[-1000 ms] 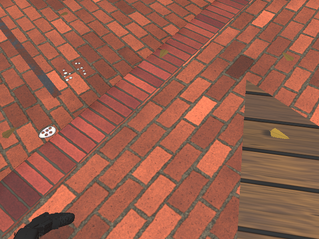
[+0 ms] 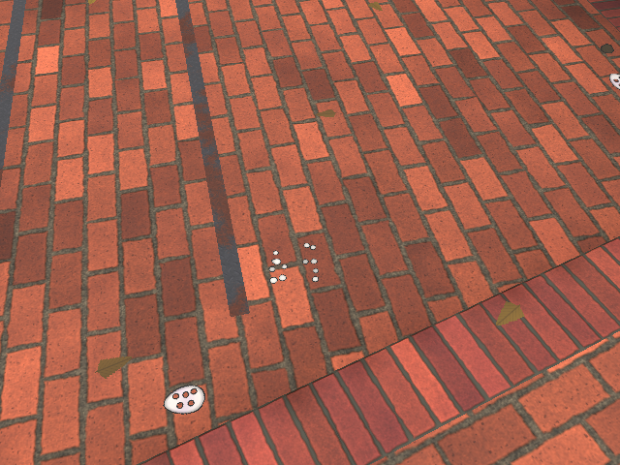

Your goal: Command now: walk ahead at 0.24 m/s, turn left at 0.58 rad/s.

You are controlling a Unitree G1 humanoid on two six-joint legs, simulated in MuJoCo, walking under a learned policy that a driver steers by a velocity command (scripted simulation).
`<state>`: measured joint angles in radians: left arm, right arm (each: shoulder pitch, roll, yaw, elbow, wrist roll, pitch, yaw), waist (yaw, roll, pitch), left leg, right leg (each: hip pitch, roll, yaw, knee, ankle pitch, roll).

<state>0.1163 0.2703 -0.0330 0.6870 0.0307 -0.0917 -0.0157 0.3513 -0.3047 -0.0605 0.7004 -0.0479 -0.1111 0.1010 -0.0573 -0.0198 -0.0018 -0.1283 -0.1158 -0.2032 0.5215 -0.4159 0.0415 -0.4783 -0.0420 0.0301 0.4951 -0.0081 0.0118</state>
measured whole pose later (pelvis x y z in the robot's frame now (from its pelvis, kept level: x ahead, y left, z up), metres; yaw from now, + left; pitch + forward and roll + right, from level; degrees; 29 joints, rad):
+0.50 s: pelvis +0.11 +0.02 +0.01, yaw +18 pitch +2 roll -1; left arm 0.18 0.31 0.07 0.67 0.06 -0.09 0.04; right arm 0.24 -0.32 -0.06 0.67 -0.03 -0.10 0.08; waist 0.01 0.02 0.00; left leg -0.30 -0.01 0.02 0.48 -0.23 0.06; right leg -0.25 -0.10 -0.15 0.63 -0.48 0.06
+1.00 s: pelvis +0.17 -0.01 +0.01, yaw +26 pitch +3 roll +0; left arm 0.20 0.27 -0.01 0.75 -0.01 -0.08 -0.10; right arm 0.20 -0.27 -0.01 0.66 -0.01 -0.03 0.06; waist 0.01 -0.01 -0.02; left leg -0.26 -0.03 -0.12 0.50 -0.28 -0.03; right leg -0.29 0.03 -0.01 0.51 -0.27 -0.04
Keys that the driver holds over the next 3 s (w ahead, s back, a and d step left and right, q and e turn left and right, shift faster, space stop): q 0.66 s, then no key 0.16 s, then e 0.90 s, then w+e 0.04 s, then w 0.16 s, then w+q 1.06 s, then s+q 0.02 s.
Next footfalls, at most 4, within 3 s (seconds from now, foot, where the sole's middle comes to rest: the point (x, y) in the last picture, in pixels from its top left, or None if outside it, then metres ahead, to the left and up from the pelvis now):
0.42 left None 0.13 0.13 -0.76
0.86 right None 0.24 -0.08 -0.76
1.38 left None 0.15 0.14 -0.76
2.00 right None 0.22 -0.14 -0.76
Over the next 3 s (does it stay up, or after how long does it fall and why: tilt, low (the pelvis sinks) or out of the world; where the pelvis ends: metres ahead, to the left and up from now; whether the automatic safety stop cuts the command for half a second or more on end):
stays up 0.69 -0.03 -0.05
